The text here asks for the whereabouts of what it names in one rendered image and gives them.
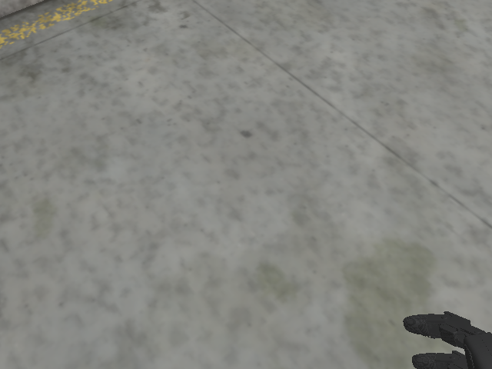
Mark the right robot hand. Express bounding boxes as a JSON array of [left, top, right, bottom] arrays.
[[403, 311, 492, 369]]

